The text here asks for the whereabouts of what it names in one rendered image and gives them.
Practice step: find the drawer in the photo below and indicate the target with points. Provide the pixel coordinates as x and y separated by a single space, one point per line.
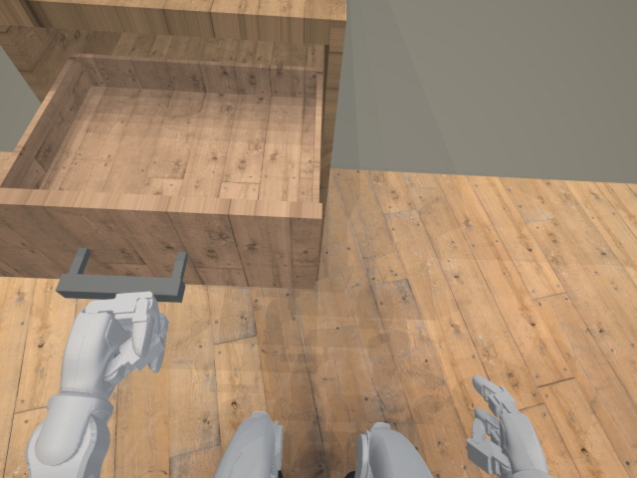
138 159

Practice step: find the robot right hand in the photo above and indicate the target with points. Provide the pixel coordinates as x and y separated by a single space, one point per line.
514 445

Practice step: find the handle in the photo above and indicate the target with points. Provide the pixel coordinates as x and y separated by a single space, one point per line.
75 285

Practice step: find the robot left hand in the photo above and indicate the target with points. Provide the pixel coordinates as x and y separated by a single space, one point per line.
129 323

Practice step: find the right robot thigh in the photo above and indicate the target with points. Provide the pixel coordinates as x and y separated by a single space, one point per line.
386 453

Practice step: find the robot left forearm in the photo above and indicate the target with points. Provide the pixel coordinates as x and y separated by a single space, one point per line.
73 440

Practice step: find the robot thigh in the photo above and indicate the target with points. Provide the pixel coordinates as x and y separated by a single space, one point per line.
255 450
386 453

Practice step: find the left robot thigh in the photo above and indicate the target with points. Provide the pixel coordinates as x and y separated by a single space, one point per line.
255 450

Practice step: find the cabinet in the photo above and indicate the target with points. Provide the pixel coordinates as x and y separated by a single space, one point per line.
39 37

